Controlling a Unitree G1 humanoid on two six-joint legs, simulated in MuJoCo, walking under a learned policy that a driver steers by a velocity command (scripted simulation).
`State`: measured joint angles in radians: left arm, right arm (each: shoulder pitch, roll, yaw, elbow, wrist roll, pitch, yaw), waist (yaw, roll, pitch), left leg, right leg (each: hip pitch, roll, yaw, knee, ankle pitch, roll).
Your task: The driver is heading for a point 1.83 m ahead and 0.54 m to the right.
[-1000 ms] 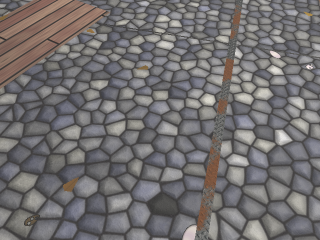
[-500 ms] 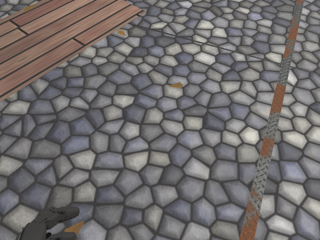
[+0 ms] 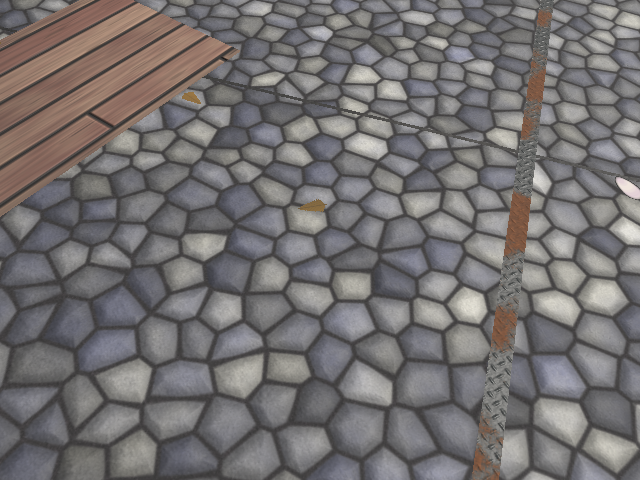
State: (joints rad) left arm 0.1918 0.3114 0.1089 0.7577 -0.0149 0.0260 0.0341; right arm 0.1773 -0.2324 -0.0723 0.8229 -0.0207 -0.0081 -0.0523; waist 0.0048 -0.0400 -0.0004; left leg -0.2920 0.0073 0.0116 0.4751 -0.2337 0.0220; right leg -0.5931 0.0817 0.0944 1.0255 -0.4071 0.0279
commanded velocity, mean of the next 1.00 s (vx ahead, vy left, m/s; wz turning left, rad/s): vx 0.01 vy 0.00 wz -0.46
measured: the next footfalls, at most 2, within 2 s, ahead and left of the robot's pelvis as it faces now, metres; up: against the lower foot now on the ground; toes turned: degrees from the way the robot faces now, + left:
right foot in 0.32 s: +0.05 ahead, -0.16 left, +0.00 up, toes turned -14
left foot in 0.78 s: +0.15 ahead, +0.05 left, +0.00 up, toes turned -30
